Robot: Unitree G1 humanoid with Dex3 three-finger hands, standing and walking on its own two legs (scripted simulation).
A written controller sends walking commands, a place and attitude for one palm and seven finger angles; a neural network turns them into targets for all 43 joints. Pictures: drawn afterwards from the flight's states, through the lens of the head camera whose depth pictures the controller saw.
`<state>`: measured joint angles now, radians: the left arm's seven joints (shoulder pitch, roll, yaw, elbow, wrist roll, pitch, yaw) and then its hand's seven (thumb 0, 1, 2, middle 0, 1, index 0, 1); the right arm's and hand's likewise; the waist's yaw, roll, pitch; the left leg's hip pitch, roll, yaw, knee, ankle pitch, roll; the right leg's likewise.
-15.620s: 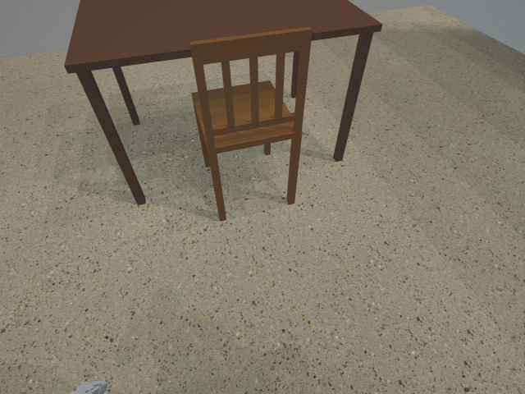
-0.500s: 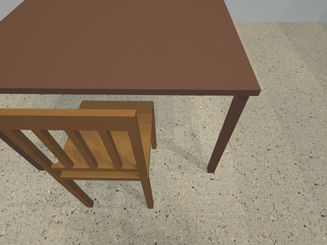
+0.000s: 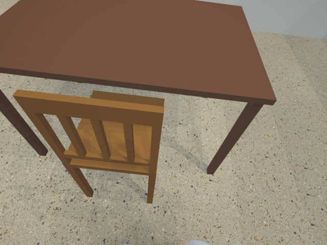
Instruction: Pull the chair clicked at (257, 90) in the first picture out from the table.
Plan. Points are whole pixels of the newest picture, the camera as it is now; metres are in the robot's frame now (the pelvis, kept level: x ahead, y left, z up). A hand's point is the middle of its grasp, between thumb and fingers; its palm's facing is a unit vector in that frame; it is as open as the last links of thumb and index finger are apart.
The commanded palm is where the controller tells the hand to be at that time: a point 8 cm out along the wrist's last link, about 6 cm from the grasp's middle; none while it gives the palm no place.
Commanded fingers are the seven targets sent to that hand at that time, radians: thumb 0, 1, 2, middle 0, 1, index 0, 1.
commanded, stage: come to a stop and stand still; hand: left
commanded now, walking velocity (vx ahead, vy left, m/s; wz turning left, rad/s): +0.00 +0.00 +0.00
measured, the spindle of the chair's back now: (102, 139) +0.42 +0.24 -0.11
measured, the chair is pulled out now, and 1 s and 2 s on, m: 0.00 0.00 0.00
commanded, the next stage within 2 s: look again from close up in 0.70 s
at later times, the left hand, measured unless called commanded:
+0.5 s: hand out of the picture -0.04 +0.16 -0.17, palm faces +0.00 -0.99 -0.16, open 7.4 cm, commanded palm none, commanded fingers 0.00 0.90 0.90 -0.20 -0.30 -0.20 -0.30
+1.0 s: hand out of the picture -0.05 +0.16 -0.18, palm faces +0.02 -0.98 -0.18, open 7.4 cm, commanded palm none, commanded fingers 0.00 0.90 0.90 -0.20 -0.30 -0.20 -0.30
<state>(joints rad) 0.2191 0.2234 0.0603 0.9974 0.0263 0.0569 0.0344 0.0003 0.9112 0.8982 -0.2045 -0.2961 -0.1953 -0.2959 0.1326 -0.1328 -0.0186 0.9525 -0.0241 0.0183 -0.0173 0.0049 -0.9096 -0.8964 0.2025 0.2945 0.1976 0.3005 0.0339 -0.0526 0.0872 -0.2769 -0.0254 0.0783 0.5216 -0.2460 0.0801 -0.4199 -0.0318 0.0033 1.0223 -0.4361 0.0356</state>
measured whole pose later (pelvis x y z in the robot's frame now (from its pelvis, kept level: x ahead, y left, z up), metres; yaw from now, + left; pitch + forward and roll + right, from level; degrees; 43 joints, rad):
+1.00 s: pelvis -0.02 +0.00 -0.01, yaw +0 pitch +0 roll -1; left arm 0.37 0.11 -0.02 1.08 0.02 -0.02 0.05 0.00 0.91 0.90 -0.20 -0.30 -0.20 -0.30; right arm 0.32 -0.15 0.00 1.06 -0.02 0.00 -0.01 0.02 -0.93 -0.90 0.20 0.29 0.20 0.30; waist -0.01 0.03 0.01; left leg -0.34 -0.02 0.08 0.58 -0.24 0.08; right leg -0.19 0.00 -0.06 0.54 -0.35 -0.01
